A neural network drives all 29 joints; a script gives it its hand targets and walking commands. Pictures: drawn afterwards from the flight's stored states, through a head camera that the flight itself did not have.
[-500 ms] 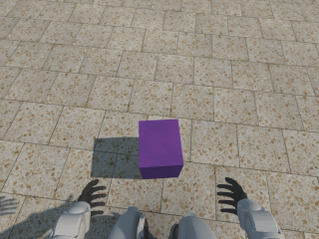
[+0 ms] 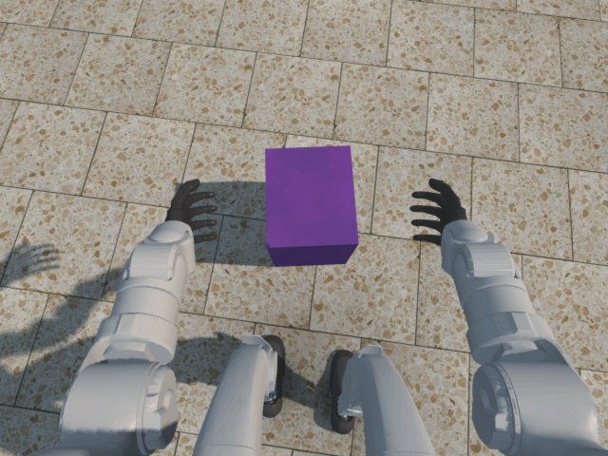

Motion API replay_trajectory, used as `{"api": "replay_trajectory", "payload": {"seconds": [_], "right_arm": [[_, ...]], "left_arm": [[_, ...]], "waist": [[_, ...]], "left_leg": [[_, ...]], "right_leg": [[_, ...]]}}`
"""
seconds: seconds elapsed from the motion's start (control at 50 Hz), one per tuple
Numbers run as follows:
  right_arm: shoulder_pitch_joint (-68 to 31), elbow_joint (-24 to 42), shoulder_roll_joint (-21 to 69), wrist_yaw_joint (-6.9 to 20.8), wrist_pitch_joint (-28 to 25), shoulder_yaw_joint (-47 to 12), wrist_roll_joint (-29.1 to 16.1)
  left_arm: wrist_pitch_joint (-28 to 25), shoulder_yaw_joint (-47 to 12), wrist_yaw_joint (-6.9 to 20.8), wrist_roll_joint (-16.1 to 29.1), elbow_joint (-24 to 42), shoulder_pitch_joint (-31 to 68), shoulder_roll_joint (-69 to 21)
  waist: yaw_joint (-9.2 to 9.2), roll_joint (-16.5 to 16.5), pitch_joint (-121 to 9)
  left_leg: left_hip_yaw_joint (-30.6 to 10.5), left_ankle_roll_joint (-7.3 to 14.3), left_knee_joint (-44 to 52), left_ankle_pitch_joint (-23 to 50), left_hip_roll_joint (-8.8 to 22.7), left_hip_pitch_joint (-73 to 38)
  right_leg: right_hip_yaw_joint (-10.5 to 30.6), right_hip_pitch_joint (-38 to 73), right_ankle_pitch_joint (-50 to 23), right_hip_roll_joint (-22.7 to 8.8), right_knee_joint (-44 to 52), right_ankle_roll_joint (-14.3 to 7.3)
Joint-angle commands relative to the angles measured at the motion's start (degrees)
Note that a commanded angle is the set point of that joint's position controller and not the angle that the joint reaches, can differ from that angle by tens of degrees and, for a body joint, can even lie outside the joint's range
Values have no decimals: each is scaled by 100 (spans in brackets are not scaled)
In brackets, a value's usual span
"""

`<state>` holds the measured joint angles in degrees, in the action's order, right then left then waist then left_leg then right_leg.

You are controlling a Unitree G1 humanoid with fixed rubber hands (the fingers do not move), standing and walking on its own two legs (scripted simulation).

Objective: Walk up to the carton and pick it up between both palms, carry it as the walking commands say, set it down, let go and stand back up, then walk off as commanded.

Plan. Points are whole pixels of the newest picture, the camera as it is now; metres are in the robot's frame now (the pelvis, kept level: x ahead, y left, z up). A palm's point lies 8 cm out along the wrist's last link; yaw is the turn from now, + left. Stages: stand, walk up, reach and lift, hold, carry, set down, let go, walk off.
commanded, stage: reach and lift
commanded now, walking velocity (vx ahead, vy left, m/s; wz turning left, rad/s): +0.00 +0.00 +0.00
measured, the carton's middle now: (309, 212) +0.57 +0.02 -0.55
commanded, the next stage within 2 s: none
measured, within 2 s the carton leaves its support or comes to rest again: neither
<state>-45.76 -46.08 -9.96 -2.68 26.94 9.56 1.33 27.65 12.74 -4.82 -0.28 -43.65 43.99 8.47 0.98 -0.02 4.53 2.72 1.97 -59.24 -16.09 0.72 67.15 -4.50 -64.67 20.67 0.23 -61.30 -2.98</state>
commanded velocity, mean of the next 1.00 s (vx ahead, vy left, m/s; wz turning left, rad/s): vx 0.00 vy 0.00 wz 0.00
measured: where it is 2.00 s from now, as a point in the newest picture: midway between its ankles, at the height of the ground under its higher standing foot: (306, 398)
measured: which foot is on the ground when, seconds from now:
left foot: down 0.00-1.00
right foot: down 0.00-1.00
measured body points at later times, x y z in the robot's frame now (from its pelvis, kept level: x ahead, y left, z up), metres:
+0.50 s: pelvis +0.03 +0.00 -0.01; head +0.33 +0.00 +0.32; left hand +0.54 +0.21 -0.12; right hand +0.56 -0.18 -0.12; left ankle +0.11 +0.10 -0.65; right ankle +0.07 -0.09 -0.65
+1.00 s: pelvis +0.02 +0.00 -0.06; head +0.36 +0.00 +0.23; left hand +0.57 +0.21 -0.18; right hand +0.59 -0.16 -0.18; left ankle +0.11 +0.10 -0.65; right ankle +0.07 -0.09 -0.65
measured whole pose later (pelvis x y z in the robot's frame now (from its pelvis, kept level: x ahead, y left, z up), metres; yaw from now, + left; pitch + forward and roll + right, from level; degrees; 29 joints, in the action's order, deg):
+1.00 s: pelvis +0.02 +0.00 -0.06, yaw -1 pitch +50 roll +0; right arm -78.1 -56.9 -15.8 -2.0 10.4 18.5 5.0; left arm 8.8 26.5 -1.4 -4.6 -54.6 74.3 14.0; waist 3.1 -0.3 -1.5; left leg 3.9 2.3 -68.2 -18.2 1.4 100.1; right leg -2.9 -98.3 22.3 0.8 -70.6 -2.4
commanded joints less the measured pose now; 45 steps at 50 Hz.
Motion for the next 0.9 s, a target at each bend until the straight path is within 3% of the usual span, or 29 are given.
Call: {"api": "replay_trajectory", "payload": {"seconds": [0.0,0.14,0.34,0.54,0.68,0.76,0.88], "right_arm": [[-1451,430,-636,-39,-328,167,3],[-2132,239,-931,12,-899,328,-27],[-2981,-353,-1202,96,-1489,498,-31],[-4248,-257,-1365,142,-1689,581,59],[-4340,-161,-1188,111,-1747,645,193],[-4265,-193,-1041,104,-1754,720,292],[-4542,-437,-1027,89,-1770,884,411]], "left_arm": [[-343,111,-82,24,479,1375,585],[-914,169,-190,104,441,1960,671],[-1527,509,-114,33,-192,2922,864],[-1834,917,99,-59,-242,3904,1171],[-1979,1223,264,-239,-190,3970,1246],[-2026,1367,368,-370,-289,3870,1214],[-2029,1421,398,-457,-493,4135,1134]], "waist": [[-3,-11,-4498],[20,88,-5398],[116,14,-5820],[149,-183,-6644],[213,-243,-7050],[266,-292,-6764],[266,-303,-6257]], "left_leg": [[-440,-258,399,460,-273,-1990],[-558,-332,254,1395,-288,-2150],[-630,-268,140,2280,-315,-2036],[-547,-210,106,2771,-299,-1870],[-468,-192,59,3214,-330,-1495],[-383,-201,2,2982,-345,-908],[-308,-244,-518,2236,-360,-136]], "right_leg": [[710,1582,-471,189,736,165],[713,1267,-1339,311,533,174],[669,637,-2003,359,410,251],[715,668,-2621,317,426,369],[764,938,-3404,308,328,423],[782,814,-3307,319,237,448],[714,-91,-2414,392,-302,434]]}}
